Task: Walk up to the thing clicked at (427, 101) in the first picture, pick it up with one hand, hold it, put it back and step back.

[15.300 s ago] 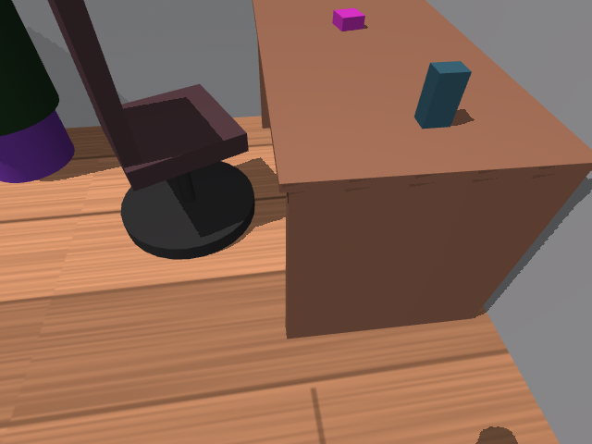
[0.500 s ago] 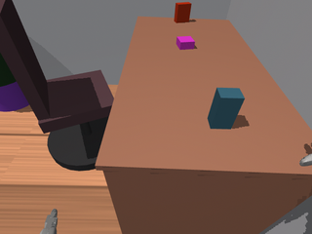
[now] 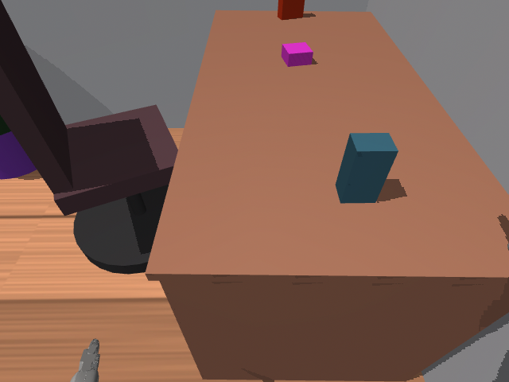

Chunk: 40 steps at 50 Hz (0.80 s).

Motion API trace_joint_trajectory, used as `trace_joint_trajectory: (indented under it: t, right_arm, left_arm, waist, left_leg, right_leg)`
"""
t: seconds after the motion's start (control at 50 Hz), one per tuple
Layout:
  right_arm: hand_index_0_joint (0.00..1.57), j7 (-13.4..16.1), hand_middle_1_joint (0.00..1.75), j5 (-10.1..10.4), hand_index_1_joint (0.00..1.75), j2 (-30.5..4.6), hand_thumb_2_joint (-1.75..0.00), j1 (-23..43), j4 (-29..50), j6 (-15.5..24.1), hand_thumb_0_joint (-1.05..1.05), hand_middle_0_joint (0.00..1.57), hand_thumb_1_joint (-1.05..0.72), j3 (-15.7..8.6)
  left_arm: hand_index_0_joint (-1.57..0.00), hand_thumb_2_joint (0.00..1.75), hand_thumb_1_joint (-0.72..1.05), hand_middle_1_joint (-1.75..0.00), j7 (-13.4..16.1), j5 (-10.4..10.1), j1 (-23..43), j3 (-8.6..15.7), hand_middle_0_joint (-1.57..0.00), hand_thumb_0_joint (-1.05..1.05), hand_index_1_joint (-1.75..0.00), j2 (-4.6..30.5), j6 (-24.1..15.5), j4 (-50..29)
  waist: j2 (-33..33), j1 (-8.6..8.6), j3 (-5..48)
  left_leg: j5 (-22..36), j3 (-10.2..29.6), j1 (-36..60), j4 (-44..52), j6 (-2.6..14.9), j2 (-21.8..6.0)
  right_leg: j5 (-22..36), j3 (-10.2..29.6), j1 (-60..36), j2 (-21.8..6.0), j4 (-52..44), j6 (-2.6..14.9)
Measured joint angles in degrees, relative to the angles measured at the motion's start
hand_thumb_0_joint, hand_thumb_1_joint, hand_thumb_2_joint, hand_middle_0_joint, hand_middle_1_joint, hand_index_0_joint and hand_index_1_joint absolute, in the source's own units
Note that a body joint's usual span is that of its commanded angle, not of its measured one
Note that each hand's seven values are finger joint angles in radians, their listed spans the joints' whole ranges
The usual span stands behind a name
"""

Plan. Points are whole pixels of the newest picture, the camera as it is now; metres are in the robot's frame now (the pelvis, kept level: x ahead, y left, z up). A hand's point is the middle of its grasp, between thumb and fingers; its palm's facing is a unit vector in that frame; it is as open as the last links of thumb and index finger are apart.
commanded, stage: go down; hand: right
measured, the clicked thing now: (363, 169) +0.53 -0.22 +0.04
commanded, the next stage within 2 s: approach in 1.86 s
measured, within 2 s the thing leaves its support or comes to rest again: neither
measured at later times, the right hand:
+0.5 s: hand out of the picture +0.39 -0.38 +0.17, palm faces +0.20 +0.98 +0.04, open 17.2 cm
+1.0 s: hand out of the picture +0.42 -0.40 +0.16, palm faces +0.20 +0.98 +0.05, open 17.4 cm
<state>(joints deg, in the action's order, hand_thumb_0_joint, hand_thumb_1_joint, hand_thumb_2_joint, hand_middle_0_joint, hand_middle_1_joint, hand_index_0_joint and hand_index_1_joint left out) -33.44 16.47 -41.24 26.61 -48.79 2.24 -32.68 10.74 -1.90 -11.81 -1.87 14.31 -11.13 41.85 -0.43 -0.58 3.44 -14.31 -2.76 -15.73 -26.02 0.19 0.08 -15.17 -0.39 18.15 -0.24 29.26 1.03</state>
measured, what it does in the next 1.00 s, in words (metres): stands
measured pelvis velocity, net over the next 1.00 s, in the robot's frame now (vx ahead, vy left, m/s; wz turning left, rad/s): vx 0.00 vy -0.01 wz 0.02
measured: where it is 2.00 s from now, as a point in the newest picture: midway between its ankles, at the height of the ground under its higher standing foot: outside the picture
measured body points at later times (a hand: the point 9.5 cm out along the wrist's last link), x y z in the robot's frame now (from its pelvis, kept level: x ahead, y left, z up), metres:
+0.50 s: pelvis +0.00 +0.00 -0.01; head +0.05 -0.02 +0.44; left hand +0.15 +0.27 -0.08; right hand +0.37 -0.43 +0.17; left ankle -0.01 +0.12 -0.74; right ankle +0.00 -0.10 -0.74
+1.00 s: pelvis +0.00 -0.01 -0.01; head +0.06 -0.04 +0.43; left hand +0.14 +0.25 -0.08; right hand +0.40 -0.45 +0.16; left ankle -0.01 +0.12 -0.74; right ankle +0.00 -0.11 -0.74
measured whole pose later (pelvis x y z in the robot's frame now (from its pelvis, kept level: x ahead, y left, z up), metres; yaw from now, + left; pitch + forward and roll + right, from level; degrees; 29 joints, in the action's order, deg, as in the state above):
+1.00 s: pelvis +0.00 -0.01 -0.01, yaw +1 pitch +12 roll +3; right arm -33.9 9.8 -56.4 46.3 -72.3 5.8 -35.6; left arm 9.6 -0.2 -12.6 -4.9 14.9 -12.1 33.3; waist 0.4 -6.6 5.1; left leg -15.8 -2.4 -27.4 -31.5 -0.5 1.0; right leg -18.8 -0.6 31.2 -1.3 38.3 1.8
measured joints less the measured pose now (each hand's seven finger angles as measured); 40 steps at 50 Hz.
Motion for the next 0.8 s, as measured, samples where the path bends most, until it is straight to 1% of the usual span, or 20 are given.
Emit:
trace_joint_trajectory:
  t: [0.06, 0.1, 0.14, 0.2, 0.28, 0.34, 0.42, 0.52, 0.6, 0.68, 0.8]
  right_arm:
    - [0.08, -0.5, 0.04, -0.2, 0.03, -1.1, -0.02, 2.1, -2.4, 0.0, -0.02, 0.09, 0.45, -0.3]
    - [0.08, -0.7, 0.04, -0.5, 0.03, -2.1, -0.02, 3.6, -4.3, 0.1, -0.02, 0.09, 0.45, -1.0]
    - [0.08, -0.7, 0.04, -0.8, 0.03, -3.1, -0.02, 5.0, -6.0, 0.2, -0.02, 0.09, 0.45, -1.7]
    - [0.08, -0.5, 0.04, -1.5, 0.03, -5.0, -0.02, 7.0, -8.8, 0.7, -0.02, 0.09, 0.45, -2.0]
    - [0.08, -0.7, 0.04, -2.6, 0.03, -7.3, -0.02, 8.7, -11.5, 0.9, -0.01, 0.09, 0.46, -2.0]
    - [0.08, -0.9, 0.04, -3.1, 0.03, -8.3, -0.02, 9.6, -12.7, 1.2, -0.02, 0.09, 0.47, -2.7]
    - [0.08, -1.0, 0.04, -3.1, 0.03, -9.7, -0.01, 11.2, -14.7, 2.0, -0.02, 0.09, 0.48, -3.7]
    - [0.08, -0.9, 0.04, -4.1, 0.03, -11.5, -0.01, 13.4, -17.6, 2.5, -0.02, 0.09, 0.47, -3.1]
    - [0.08, -1.0, 0.04, -4.7, 0.03, -12.6, -0.01, 14.0, -19.1, 2.3, -0.02, 0.09, 0.48, -2.6]
    - [0.07, -1.0, 0.04, -5.0, 0.03, -12.9, -0.01, 14.5, -19.5, 2.5, -0.02, 0.08, 0.49, -2.9]
    - [0.07, -0.9, 0.04, -5.4, 0.03, -13.6, -0.01, 16.5, -20.1, 3.4, -0.02, 0.08, 0.51, -2.6]
  left_arm:
    - [-0.04, 0.07, -0.56, -0.04, 0.3, 0.1, 0.6, -0.1, -0.05, -0.01, -0.05, 0.1, 0.0, 0.0]
    - [-0.04, 0.07, -0.56, -0.04, 0.4, 0.2, 0.6, -0.1, -0.05, -0.01, -0.05, 0.1, 0.0, -0.9]
    - [-0.04, 0.07, -0.56, -0.04, 0.6, 0.3, 0.4, -0.1, -0.05, -0.01, -0.05, 0.4, -0.1, -1.9]
    - [-0.04, 0.07, -0.56, -0.04, 0.6, 0.3, 0.0, -0.4, -0.05, -0.01, -0.05, 0.8, -0.3, -2.6]
    - [-0.04, 0.08, -0.57, -0.04, 0.6, 0.6, 0.2, -0.9, -0.05, -0.01, -0.05, 1.2, -0.3, -1.3]
    - [-0.04, 0.08, -0.57, -0.04, 0.5, 0.7, 0.4, -1.2, -0.05, -0.01, -0.05, 1.1, 0.1, -1.0]
    - [-0.04, 0.08, -0.57, -0.04, 0.6, 0.8, 0.4, -1.2, -0.05, -0.01, -0.05, 1.2, 0.3, -2.5]
    - [-0.04, 0.08, -0.57, -0.04, 0.7, 0.8, 1.0, -2.1, -0.05, -0.01, -0.06, 1.2, -0.2, -3.3]
    - [-0.04, 0.09, -0.57, -0.04, 0.3, 1.0, 0.6, -2.0, -0.05, -0.01, -0.06, 0.7, -0.2, -5.4]
    - [-0.04, 0.09, -0.57, -0.04, -0.1, 1.0, -0.4, -1.9, -0.05, -0.01, -0.06, 0.7, -0.7, -6.6]
    - [-0.04, 0.09, -0.57, -0.04, -0.6, 1.3, -0.3, -2.4, -0.05, -0.01, -0.06, 0.5, -1.1, -4.6]
  waist:
    - [-0.2, -0.50, -0.1]
    - [-0.1, -1.06, 0.0]
    - [0.1, -1.56, 0.1]
    - [0.6, -2.07, 0.3]
    - [1.0, -2.64, 0.5]
    - [1.0, -2.98, 0.4]
    - [1.0, -3.60, 0.6]
    - [1.1, -4.17, 1.4]
    - [1.1, -4.59, 1.6]
    - [1.3, -4.78, 1.4]
    - [1.7, -5.01, 1.4]
  left_leg:
    - [-0.2, -0.2, -1.0, -0.6, 0.02, 0.0]
    - [-0.3, -0.2, -1.7, -1.0, 0.03, 0.0]
    - [-0.5, -0.2, -2.3, -1.4, 0.09, 0.0]
    - [-0.7, -0.1, -3.2, -1.8, 0.25, 0.2]
    - [-0.9, 0.0, -5.1, -2.7, 0.38, 0.5]
    - [-1.1, -0.1, -6.4, -3.3, 0.41, 0.6]
    - [-1.4, -0.1, -7.2, -3.9, 0.38, 0.7]
    - [-1.7, -0.1, -8.2, -4.5, 0.27, 0.8]
    - [-1.8, -0.2, -8.7, -4.8, 0.11, 0.8]
    - [-1.9, -0.2, -9.2, -5.0, -0.09, 0.7]
    - [-1.9, -0.1, -10.6, -5.6, -0.30, 0.9]
  right_leg:
    - [-0.1, 0.2, 1.1, 0.0, 0.5, 0.00]
    - [-0.1, 0.2, 1.7, 0.0, 0.8, -0.01]
    - [-0.2, 0.2, 2.2, 0.0, 1.0, -0.07]
    - [-0.4, 0.1, 3.0, -0.3, 1.4, -0.21]
    - [-0.9, 0.1, 5.0, -0.6, 2.6, -0.33]
    - [-1.2, 0.1, 6.4, -0.7, 3.5, -0.36]
    - [-1.7, 0.2, 7.4, -0.8, 4.4, -0.33]
    - [-2.2, 0.2, 8.5, -0.9, 5.4, -0.17]
    - [-2.6, 0.3, 9.3, -0.8, 6.1, -0.03]
    - [-2.8, 0.3, 10.0, -0.8, 6.7, 0.19]
    - [-3.4, 0.2, 11.7, -1.0, 8.2, 0.36]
